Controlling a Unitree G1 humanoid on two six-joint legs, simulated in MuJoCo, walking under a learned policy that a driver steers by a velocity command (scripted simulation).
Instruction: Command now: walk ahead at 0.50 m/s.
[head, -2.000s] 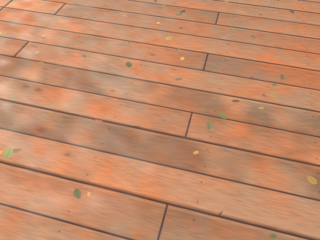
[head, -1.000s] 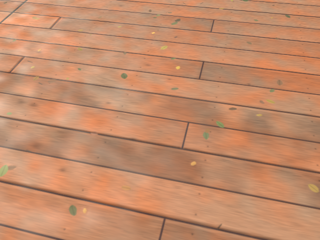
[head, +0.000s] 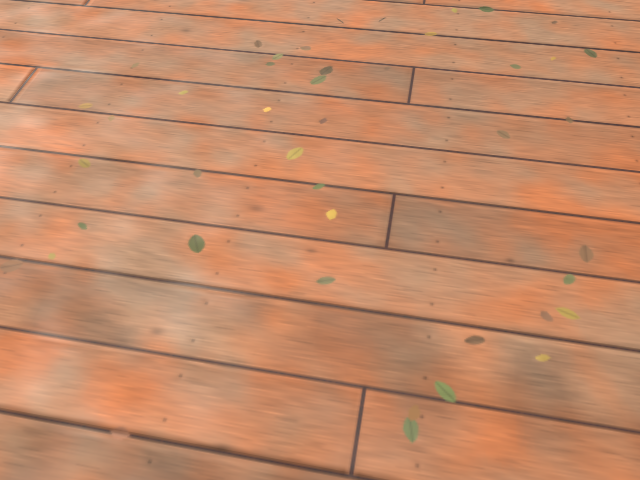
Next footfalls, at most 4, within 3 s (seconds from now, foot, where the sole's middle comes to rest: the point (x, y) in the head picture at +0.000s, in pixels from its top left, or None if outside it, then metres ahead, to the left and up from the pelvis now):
0.50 left None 0.46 0.14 -0.76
1.04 right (379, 341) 0.75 -0.12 -0.76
1.54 left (327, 229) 1.09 -0.02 -0.76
2.08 right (447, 177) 1.25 -0.36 -0.76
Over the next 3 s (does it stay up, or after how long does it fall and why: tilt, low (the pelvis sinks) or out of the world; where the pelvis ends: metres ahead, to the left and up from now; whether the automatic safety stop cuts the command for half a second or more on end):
stays up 1.61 -0.36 0.02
